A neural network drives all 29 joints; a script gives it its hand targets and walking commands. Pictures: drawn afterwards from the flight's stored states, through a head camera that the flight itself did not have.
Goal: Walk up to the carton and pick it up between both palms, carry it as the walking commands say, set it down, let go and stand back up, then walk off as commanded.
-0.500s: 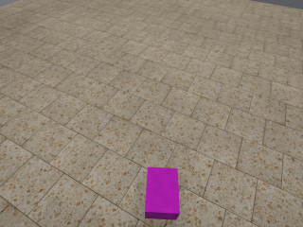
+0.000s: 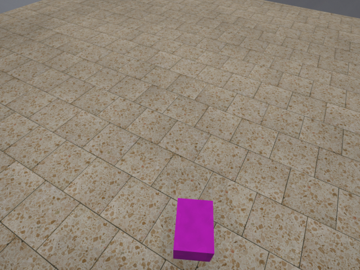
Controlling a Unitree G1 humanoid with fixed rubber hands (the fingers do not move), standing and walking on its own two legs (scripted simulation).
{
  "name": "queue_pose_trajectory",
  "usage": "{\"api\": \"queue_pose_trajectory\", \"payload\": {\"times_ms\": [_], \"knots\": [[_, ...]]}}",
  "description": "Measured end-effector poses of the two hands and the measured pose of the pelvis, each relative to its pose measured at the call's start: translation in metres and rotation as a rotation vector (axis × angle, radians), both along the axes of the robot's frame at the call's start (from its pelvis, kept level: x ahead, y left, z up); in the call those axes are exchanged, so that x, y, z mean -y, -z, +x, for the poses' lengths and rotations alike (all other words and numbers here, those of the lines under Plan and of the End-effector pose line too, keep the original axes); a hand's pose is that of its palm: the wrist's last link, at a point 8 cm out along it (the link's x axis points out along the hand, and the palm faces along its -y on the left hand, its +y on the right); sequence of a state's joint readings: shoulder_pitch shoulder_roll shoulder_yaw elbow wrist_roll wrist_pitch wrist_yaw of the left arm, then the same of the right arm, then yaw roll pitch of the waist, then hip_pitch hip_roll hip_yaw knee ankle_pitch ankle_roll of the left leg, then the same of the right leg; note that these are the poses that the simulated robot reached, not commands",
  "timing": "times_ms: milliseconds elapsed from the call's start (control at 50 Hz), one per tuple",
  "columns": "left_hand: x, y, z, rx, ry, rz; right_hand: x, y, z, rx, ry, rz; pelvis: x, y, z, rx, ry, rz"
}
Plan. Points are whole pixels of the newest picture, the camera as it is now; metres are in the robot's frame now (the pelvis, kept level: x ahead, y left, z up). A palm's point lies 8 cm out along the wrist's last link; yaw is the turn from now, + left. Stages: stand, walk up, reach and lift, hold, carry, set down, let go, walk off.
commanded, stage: stand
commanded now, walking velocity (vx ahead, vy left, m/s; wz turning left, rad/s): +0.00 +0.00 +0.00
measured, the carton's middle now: (193, 229) +0.42 -0.07 -0.68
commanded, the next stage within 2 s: walk off in 0.64 s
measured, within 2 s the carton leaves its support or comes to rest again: neither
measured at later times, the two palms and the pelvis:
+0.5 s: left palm out of the picture -0.08 +0.22 -0.15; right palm out of the picture -0.04 -0.22 -0.14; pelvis -0.02 +0.00 +0.00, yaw +0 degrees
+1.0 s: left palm out of the picture -0.10 +0.23 -0.15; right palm out of the picture -0.06 -0.24 -0.14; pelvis -0.06 +0.01 -0.01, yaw -4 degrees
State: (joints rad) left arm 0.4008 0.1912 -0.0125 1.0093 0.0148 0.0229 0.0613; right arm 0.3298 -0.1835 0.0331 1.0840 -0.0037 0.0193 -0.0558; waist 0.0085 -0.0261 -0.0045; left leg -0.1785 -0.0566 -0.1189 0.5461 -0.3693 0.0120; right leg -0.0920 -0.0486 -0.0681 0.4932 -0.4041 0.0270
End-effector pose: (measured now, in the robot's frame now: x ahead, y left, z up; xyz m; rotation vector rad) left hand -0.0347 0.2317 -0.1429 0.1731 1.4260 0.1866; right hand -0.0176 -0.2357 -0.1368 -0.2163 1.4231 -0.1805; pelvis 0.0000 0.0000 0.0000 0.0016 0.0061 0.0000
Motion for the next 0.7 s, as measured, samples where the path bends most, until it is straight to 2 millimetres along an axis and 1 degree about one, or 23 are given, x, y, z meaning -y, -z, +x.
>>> {"api": "queue_pose_trajectory", "payload": {"times_ms": [60, 200, 320, 400, 560, 700], "knots": [[0.006, 0.002, -0.007, -0.013, -0.006, -0.017, 0.0, -0.001, -0.005, -0.014, -0.001, 0.001, 0.0, 0.0, -0.002, 0.001, -0.001, 0.001], [0.01, 0.001, -0.024, -0.055, -0.01, -0.028, -0.006, 0.0, -0.009, -0.029, 0.003, 0.014, 0.001, -0.001, -0.006, 0.0, -0.003, -0.002], [0.008, 0.0, -0.028, -0.052, -0.019, -0.021, -0.007, 0.002, -0.007, -0.012, -0.002, 0.017, -0.001, -0.001, -0.009, 0.01, -0.004, -0.004], [0.008, 0.002, -0.033, -0.06, -0.018, -0.024, -0.011, 0.002, -0.01, -0.006, 0.0, 0.026, -0.001, -0.001, -0.013, 0.015, -0.008, -0.005], [0.016, 0.002, -0.053, -0.097, -0.027, -0.041, -0.022, 0.003, -0.029, -0.047, 0.004, 0.049, -0.001, -0.003, -0.021, 0.018, -0.007, -0.003], [0.013, -0.002, -0.069, -0.118, -0.037, -0.034, -0.026, 0.004, -0.043, -0.064, 0.015, 0.065, -0.002, -0.003, -0.027, 0.022, -0.007, -0.004]]}}
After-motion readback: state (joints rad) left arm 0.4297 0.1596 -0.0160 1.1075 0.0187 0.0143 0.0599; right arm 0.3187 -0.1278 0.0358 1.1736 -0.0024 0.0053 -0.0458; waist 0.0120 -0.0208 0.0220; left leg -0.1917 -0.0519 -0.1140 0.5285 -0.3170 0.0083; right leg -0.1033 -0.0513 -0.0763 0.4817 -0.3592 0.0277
